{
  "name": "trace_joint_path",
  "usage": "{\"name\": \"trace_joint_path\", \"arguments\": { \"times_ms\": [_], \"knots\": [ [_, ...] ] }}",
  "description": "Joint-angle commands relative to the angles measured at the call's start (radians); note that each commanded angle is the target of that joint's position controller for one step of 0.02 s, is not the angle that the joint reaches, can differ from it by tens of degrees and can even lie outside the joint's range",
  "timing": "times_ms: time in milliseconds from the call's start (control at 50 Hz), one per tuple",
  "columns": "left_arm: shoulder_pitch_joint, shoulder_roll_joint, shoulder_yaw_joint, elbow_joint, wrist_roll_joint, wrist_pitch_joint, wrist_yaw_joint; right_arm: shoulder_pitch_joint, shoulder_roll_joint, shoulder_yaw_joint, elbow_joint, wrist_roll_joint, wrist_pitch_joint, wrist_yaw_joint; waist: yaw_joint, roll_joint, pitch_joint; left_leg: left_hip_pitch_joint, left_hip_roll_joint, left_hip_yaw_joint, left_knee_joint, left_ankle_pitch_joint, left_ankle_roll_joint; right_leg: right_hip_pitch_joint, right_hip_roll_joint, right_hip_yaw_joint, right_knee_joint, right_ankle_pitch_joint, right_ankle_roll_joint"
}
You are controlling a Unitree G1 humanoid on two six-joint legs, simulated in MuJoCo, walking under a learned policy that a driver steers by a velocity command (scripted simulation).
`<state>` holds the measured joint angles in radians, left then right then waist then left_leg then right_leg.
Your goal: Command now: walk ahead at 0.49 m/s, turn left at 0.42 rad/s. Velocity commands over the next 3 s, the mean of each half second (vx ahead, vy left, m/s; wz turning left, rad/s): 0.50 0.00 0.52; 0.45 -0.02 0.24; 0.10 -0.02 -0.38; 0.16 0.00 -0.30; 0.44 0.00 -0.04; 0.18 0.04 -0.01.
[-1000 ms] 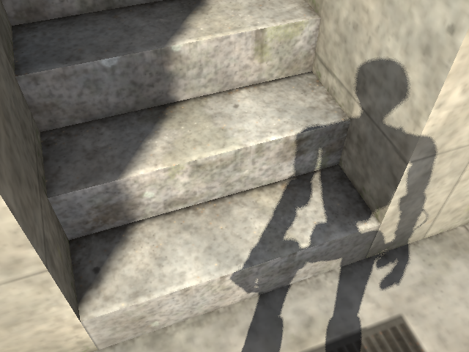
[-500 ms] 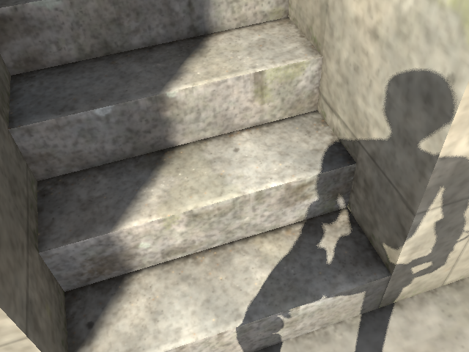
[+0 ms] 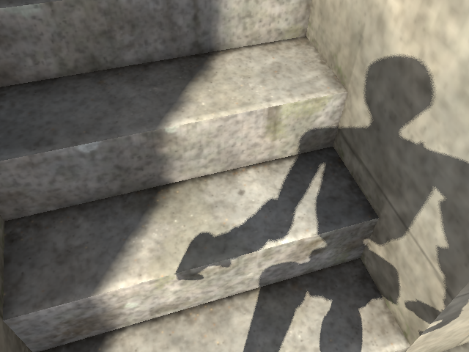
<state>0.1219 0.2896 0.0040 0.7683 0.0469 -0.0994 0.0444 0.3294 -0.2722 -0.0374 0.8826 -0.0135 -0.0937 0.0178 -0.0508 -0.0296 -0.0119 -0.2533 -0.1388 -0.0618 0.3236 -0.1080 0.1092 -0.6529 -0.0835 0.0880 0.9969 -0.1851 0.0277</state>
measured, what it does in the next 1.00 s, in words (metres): climbs, turning left: right foot, then left foot 0.19 m higher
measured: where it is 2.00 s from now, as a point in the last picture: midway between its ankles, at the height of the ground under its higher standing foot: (153, 213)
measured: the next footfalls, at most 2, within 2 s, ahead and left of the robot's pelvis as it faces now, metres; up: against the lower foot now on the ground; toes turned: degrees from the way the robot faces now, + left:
right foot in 0.22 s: +0.18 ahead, -0.11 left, +0.00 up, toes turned +10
left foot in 0.64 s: +0.33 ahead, +0.20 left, +0.19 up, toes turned +25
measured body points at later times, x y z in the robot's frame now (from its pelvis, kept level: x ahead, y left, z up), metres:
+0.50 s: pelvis +0.16 -0.01 +0.01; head +0.22 +0.01 +0.45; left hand +0.02 +0.22 -0.12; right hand +0.46 -0.09 -0.06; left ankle +0.18 +0.15 -0.42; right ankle +0.14 -0.12 -0.74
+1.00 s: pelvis +0.35 +0.11 +0.18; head +0.37 +0.13 +0.62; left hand +0.52 +0.37 +0.10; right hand +0.39 -0.13 +0.04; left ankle +0.30 +0.18 -0.55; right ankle +0.48 -0.01 -0.23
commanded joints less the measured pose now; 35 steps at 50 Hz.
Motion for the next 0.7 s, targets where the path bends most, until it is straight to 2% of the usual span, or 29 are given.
{"name": "trace_joint_path", "arguments": {
  "times_ms": [20, 40, 80, 120, 160, 180, 200, 220, 240, 260, 280, 300, 320, 340, 360, 380, 400, 440, 460, 500, 520, 560, 580, 600, 620, 640, 660, 680, 700],
  "knots": [
    [0.002, 0.028, -0.007, -0.051, -0.002, 0.007, 0.015, -0.068, -0.15, -0.04, -0.106, 0.01, -0.008, -0.02, 0.047, 0.073, -0.007, -0.115, 0.216, -0.201, -0.094, 0.149, 0.115, 0.15, 0.069, -0.075, -0.213, 0.106, 0.02],
    [0.008, 0.019, -0.011, -0.046, -0.013, 0.013, 0.019, -0.031, -0.139, -0.04, -0.102, 0.01, -0.001, -0.021, 0.041, 0.135, -0.031, -0.086, 0.219, -0.208, -0.067, 0.118, 0.099, 0.177, 0.1, -0.09, -0.223, 0.093, 0.02],
    [0.055, 0.024, -0.011, -0.032, -0.03, 0.032, 0.023, -0.005, -0.108, -0.032, -0.105, 0.007, 0.009, -0.019, 0.044, 0.174, -0.032, -0.096, 0.23, -0.25, -0.035, 0.066, 0.101, 0.23, 0.135, -0.104, -0.2, 0.017, 0.014],
    [0.011, 0.038, -0.008, -0.074, -0.032, 0.032, 0.032, -0.008, -0.101, -0.028, -0.115, 0.016, 0.008, -0.015, 0.048, 0.22, -0.018, -0.019, 0.26, -0.34, 0.006, 0.059, 0.105, 0.223, 0.148, -0.106, -0.256, -0.098, -0.004],
    [0.031, 0.073, 0.012, -0.101, -0.026, 0.02, 0.031, -0.064, -0.117, -0.033, -0.156, 0.003, 0.013, -0.008, 0.096, 0.235, -0.068, 0.092, 0.245, -0.367, 0.11, 0.355, 0.081, 0.306, 0.158, -0.101, -0.448, -0.08, -0.038],
    [0.139, 0.09, 0.027, -0.078, -0.016, 0.01, 0.029, -0.132, -0.123, -0.035, -0.184, 0.011, 0.02, -0.014, 0.168, 0.225, -0.123, 0.103, 0.213, -0.363, 0.22, 0.524, 0.055, 0.443, 0.144, -0.08, -0.605, 0.04, -0.072],
    [0.308, 0.124, 0.049, -0.043, -0.016, 0.001, 0.028, -0.209, -0.086, -0.022, -0.227, 0.016, 0.014, -0.016, 0.252, 0.136, -0.196, -0.022, 0.154, -0.286, 0.468, 0.528, 0.0, 0.701, 0.043, 0.009, -0.711, 0.14, -0.115],
    [0.391, 0.172, 0.057, -0.01, -0.005, 0.008, 0.028, -0.197, 0.057, 0.017, -0.247, 0.013, -0.008, -0.004, 0.218, -0.133, -0.187, -0.369, 0.003, -0.153, 0.841, -0.239, -0.058, 0.947, -0.198, 0.278, -0.682, 0.481, -0.192],
    [0.351, 0.196, 0.055, -0.039, 0.036, 0.006, 0.019, -0.001, 0.015, 0.018, -0.247, 0.028, -0.018, 0.005, 0.101, -0.19, -0.201, -0.546, -0.038, -0.156, 1.185, -0.524, -0.097, 0.897, -0.399, 0.565, -0.675, 0.561, -0.407],
    [0.262, 0.142, 0.059, -0.061, 0.022, 0.009, 0.019, 0.038, -0.069, 0.002, -0.235, 0.053, 0.0, 0.001, 0.054, -0.124, -0.113, -0.701, 0.057, -0.152, 1.398, -0.503, -0.122, 0.827, -0.439, 0.554, -0.685, 0.317, -0.466],
    [0.208, 0.068, 0.042, -0.077, -0.004, 0.019, 0.018, -0.011, -0.076, 0.003, -0.24, 0.058, 0.025, -0.01, 0.066, -0.075, -0.027, -0.777, 0.116, -0.096, 1.51, -0.455, -0.142, 0.764, -0.346, 0.398, -0.713, 0.073, -0.395],
    [0.193, 0.039, 0.032, -0.083, -0.018, 0.027, 0.012, -0.084, -0.043, 0.012, -0.264, 0.057, 0.037, -0.022, 0.087, -0.057, 0.063, -0.867, 0.126, -0.041, 1.626, -0.443, -0.156, 0.716, -0.265, 0.316, -0.77, -0.076, -0.327],
    [0.211, 0.031, 0.027, -0.054, -0.027, 0.03, 0.014, -0.095, -0.007, 0.025, -0.285, 0.056, 0.037, -0.03, 0.064, -0.043, 0.13, -0.895, 0.15, -0.061, 1.672, -0.419, -0.163, 0.62, -0.212, 0.233, -0.787, -0.041, -0.291],
    [0.255, 0.005, 0.015, -0.021, -0.021, 0.028, 0.017, -0.158, 0.03, 0.045, -0.329, 0.044, 0.035, -0.014, 0.067, -0.02, 0.156, -0.912, 0.156, -0.055, 1.72, -0.378, -0.159, 0.554, -0.186, 0.16, -0.796, 0.022, -0.273],
    [0.332, -0.004, 0.013, 0.032, -0.021, 0.024, 0.024, -0.22, 0.076, 0.061, -0.367, 0.044, 0.033, -0.001, 0.093, -0.05, 0.152, -0.966, 0.132, -0.016, 1.862, -0.38, -0.152, 0.541, -0.18, 0.094, -0.811, 0.106, -0.276],
    [0.375, 0.035, 0.026, 0.053, -0.011, 0.031, 0.016, -0.21, 0.113, 0.076, -0.378, 0.05, 0.033, -0.012, 0.091, -0.042, 0.12, -1.045, 0.148, -0.023, 1.983, -0.392, -0.142, 0.594, -0.211, 0.079, -0.799, 0.157, -0.275],
    [0.367, 0.06, 0.036, 0.062, -0.014, 0.034, 0.009, -0.223, 0.136, 0.091, -0.402, 0.038, 0.039, -0.014, 0.074, -0.026, 0.106, -1.094, 0.169, -0.041, 1.94, -0.386, -0.134, 0.594, -0.209, 0.047, -0.811, 0.062, -0.254],
    [0.367, 0.051, 0.035, 0.074, -0.022, 0.042, 0.006, -0.317, 0.137, 0.105, -0.453, 0.026, 0.05, -0.015, 0.083, 0.019, 0.103, -1.101, 0.195, -0.014, 1.806, -0.308, -0.14, 0.537, -0.178, -0.036, -0.834, -0.067, -0.218],
    [0.374, 0.032, 0.028, 0.08, 0.017, 0.004, -0.007, -0.54, 0.142, 0.064, -0.558, -0.037, 0.097, -0.069, 0.115, 0.033, 0.155, -1.099, 0.115, 0.044, 1.841, -0.396, -0.088, 0.456, -0.197, -0.022, -0.918, -0.147, -0.204],
    [0.366, 0.08, 0.035, 0.11, 0.0, -0.024, -0.006, -0.503, 0.15, 0.061, -0.599, -0.04, 0.133, -0.091, 0.075, -0.038, 0.156, -1.094, 0.157, 0.043, 1.724, -0.378, -0.058, 0.465, -0.184, -0.073, -0.964, -0.169, -0.173],
    [0.35, 0.085, 0.033, 0.124, -0.011, -0.013, -0.01, -0.484, 0.164, 0.071, -0.635, -0.045, 0.142, -0.08, 0.028, -0.048, 0.133, -1.013, 0.193, 0.072, 1.57, -0.351, -0.039, 0.439, -0.136, -0.126, -0.972, -0.114, -0.155],
    [0.402, 0.07, 0.023, 0.162, -0.014, 0.003, 0.008, -0.514, 0.185, 0.08, -0.647, -0.071, 0.128, -0.056, 0.073, -0.077, 0.018, -0.988, 0.203, 0.126, 1.453, -0.36, -0.022, 0.641, -0.154, -0.145, -0.954, 0.236, -0.202],
    [0.368, 0.109, 0.034, 0.138, -0.042, 0.012, 0.005, -0.504, 0.214, 0.108, -0.633, -0.057, 0.112, -0.041, 0.082, -0.075, -0.047, -0.764, 0.207, 0.226, 1.141, -0.483, -0.001, 0.639, -0.168, -0.192, -1.028, 0.488, -0.234],
    [0.376, 0.086, 0.03, 0.147, -0.036, 0.027, 0.004, -0.467, 0.214, 0.103, -0.587, -0.042, 0.115, -0.035, 0.082, -0.078, -0.118, -0.552, 0.164, 0.277, 0.984, -0.504, 0.011, 0.646, -0.128, -0.23, -0.943, 0.808, -0.247],
    [0.396, 0.094, 0.031, 0.136, -0.036, 0.032, 0.013, -0.321, 0.169, 0.073, -0.504, -0.015, 0.124, -0.039, 0.052, -0.111, -0.249, -0.328, 0.058, 0.343, 0.95, -0.572, 0.013, 0.661, -0.138, -0.233, -0.757, 1.295, -0.269],
    [0.39, 0.189, 0.058, 0.13, -0.07, 0.02, -0.011, -0.108, 0.124, 0.047, -0.438, -0.003, 0.118, -0.041, -0.05, -0.188, -0.432, -0.076, 0.005, 0.314, 0.812, -0.455, 0.036, 0.735, -0.215, -0.204, -0.53, 1.704, -0.257],
    [0.358, 0.219, 0.07, 0.104, -0.11, -0.003, -0.048, -0.027, 0.052, 0.017, -0.402, -0.008, 0.11, -0.057, -0.103, -0.147, -0.507, 0.097, 0.01, 0.174, 0.744, -0.34, 0.071, 0.607, -0.178, -0.182, -0.355, 1.615, -0.218],
    [0.328, 0.248, 0.081, 0.051, -0.133, -0.021, -0.083, 0.086, -0.05, -0.034, -0.371, -0.025, 0.119, -0.088, -0.203, 0.109, -0.586, 0.273, 0.175, -0.265, 0.51, -0.518, 0.128, 0.41, -0.068, -0.141, -0.056, 1.203, -0.149],
    [0.163, 0.142, 0.077, -0.004, -0.067, -0.017, -0.109, 0.09, -0.111, -0.05, -0.324, -0.034, 0.137, -0.12, -0.183, 0.322, -0.5, 0.229, 0.334, -0.812, 0.095, -0.683, 0.19, 0.143, 0.136, -0.073, 0.374, 0.207, -0.121]
  ]
}}
Over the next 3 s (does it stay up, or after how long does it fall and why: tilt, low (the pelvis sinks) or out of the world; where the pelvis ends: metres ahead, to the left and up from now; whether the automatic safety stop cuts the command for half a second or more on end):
stays up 1.13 0.20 0.75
